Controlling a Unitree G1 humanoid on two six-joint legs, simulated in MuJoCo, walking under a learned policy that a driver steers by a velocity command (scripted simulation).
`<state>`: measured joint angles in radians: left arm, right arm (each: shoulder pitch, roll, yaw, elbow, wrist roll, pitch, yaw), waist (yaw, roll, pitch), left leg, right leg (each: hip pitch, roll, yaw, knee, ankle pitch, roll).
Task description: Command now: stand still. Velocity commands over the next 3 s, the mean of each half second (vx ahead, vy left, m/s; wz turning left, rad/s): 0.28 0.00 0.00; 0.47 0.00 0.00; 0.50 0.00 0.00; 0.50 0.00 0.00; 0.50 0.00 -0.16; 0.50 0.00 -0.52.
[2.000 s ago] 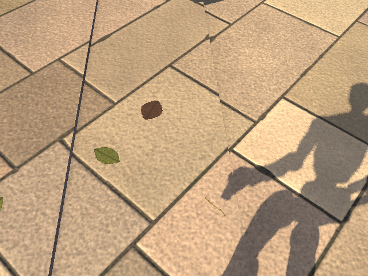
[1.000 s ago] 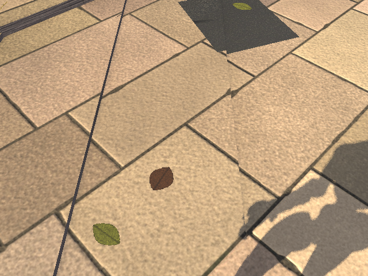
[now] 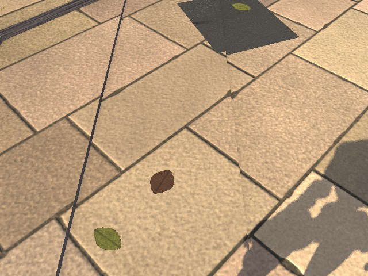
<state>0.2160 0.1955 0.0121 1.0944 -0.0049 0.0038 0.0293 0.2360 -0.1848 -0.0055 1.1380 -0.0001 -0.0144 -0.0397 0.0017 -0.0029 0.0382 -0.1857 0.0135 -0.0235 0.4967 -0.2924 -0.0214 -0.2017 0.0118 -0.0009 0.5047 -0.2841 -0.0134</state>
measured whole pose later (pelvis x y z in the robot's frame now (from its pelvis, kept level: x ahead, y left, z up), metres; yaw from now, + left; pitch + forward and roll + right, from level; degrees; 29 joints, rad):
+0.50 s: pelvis +0.12 +0.03 +0.01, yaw +1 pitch +1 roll -1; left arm 0.14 0.26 0.06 0.98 -0.03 -0.09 -0.02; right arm 0.49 -0.18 -0.01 1.12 0.00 -0.10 0.00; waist -0.05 -0.02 -0.01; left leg 0.02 -0.03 0.03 0.26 -0.30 0.05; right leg -0.61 -0.07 -0.03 1.01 -0.19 -0.05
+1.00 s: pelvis +0.40 -0.02 +0.01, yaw +0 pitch +1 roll -2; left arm 0.33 0.22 0.04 1.03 0.00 -0.10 -0.03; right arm 0.15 -0.26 -0.06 0.92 0.01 -0.09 -0.02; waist 0.04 0.04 0.00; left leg -0.68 0.15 -0.04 1.04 -0.15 0.03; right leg -0.12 0.09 -0.07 0.25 -0.15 -0.08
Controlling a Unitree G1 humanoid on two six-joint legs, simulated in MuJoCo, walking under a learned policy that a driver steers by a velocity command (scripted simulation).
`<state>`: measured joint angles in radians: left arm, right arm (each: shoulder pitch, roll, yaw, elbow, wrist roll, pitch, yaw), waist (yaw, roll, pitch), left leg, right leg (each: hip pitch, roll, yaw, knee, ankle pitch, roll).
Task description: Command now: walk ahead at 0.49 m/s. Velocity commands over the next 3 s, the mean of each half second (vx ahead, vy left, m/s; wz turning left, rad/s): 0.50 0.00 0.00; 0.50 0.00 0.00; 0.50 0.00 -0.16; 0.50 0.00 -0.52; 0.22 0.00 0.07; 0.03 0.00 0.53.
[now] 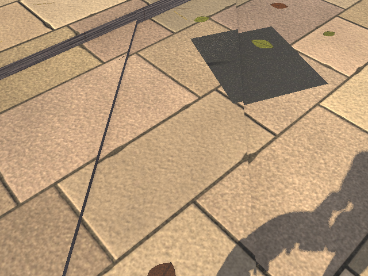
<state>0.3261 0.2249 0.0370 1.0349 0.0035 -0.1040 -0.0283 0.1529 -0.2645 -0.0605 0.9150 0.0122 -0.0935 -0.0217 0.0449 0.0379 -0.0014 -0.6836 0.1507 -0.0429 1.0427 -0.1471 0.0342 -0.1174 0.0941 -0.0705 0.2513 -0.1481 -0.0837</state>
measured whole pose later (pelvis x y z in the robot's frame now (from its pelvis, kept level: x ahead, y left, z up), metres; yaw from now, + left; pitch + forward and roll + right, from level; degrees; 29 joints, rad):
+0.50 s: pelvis +0.30 +0.07 +0.00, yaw +0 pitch +1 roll +1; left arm 0.20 0.28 0.05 0.94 -0.02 -0.08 0.01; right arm 0.27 -0.24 -0.05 0.95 -0.01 -0.11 0.03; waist -0.03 -0.04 0.02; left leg -0.20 -0.05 0.07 0.32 -0.14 0.07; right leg -0.59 -0.11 0.03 1.07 -0.25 -0.04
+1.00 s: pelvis +0.58 +0.00 -0.01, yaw -1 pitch +1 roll +0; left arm 0.21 0.24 0.06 0.94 0.00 -0.09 -0.03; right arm 0.25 -0.27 -0.06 0.96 0.02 -0.10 -0.01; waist 0.01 0.03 0.02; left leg -0.49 0.08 -0.02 1.16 -0.33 0.05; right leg -0.29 0.04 -0.06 0.41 -0.15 -0.06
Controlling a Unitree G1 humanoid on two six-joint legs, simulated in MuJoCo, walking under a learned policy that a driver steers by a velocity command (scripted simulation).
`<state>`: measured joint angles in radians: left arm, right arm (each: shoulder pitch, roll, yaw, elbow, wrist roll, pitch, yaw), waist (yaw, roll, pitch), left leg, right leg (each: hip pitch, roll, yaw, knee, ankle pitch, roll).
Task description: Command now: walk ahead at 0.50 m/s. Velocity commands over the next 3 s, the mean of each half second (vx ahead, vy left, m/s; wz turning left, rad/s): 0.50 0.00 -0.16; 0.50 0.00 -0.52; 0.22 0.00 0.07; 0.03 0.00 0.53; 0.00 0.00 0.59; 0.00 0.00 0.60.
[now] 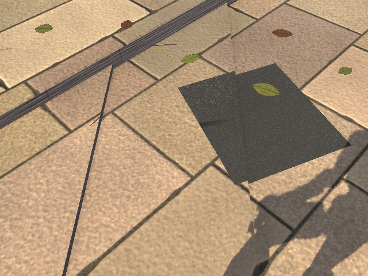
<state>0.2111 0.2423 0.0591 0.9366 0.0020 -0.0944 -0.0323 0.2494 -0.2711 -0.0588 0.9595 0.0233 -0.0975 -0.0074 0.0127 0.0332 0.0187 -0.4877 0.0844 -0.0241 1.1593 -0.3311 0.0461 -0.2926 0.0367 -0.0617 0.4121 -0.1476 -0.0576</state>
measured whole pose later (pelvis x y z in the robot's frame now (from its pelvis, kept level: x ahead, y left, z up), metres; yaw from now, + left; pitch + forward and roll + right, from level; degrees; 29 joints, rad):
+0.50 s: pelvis +0.28 +0.06 -0.01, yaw -6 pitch +2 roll +0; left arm 0.33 0.27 0.06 0.98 -0.04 -0.07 0.01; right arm 0.12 -0.24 -0.06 0.88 -0.01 -0.11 0.01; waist 0.02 -0.03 0.02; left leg -0.37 0.02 0.08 0.49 -0.15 0.03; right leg -0.39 -0.03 0.05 1.15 -0.41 -0.04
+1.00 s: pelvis +0.52 -0.05 -0.02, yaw -24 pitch +1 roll +1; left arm 0.12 0.28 0.09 0.76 -0.02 -0.05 -0.04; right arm 0.22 -0.28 -0.07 0.90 0.03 -0.10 -0.01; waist -0.01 0.00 0.08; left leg -0.28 0.07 0.04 1.18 -0.46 -0.01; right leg -0.46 0.05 -0.05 0.62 -0.17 -0.11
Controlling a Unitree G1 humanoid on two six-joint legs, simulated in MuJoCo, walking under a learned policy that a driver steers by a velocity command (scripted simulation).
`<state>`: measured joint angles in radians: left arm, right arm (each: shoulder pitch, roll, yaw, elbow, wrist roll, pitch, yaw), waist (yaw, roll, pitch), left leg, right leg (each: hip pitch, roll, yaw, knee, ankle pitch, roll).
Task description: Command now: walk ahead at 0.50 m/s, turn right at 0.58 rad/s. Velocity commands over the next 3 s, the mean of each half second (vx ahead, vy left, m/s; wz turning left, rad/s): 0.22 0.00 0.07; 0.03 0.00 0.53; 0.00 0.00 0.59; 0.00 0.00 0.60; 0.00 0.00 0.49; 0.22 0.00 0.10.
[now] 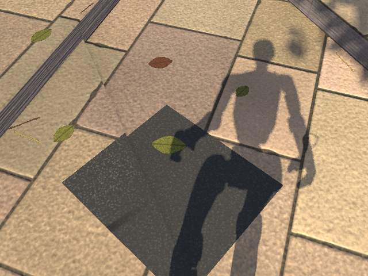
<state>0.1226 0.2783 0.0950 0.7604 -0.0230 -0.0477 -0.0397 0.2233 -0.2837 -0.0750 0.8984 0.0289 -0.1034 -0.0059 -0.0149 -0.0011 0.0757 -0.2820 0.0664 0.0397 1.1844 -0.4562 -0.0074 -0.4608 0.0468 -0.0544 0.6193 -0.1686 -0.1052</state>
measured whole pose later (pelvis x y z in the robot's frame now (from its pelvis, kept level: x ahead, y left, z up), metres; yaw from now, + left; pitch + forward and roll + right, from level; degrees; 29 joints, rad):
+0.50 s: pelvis +0.20 +0.03 +0.01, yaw +6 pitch +3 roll -1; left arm 0.11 0.28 0.06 0.81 0.00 -0.01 0.03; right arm 0.15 -0.29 -0.06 0.79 -0.01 -0.06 0.03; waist -0.02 -0.01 0.05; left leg -0.47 -0.04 0.00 0.52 -0.10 0.06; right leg -0.37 0.08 0.02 1.07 -0.54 0.00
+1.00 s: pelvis +0.27 -0.03 -0.01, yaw +24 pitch +2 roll +2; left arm 0.21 0.25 0.06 0.78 0.03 0.00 0.02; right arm 0.20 -0.32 -0.09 0.67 0.01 0.05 -0.05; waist 0.01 0.05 -0.01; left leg -0.70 -0.13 -0.12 1.32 -0.45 -0.04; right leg -0.26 0.00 0.03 0.47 -0.25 -0.03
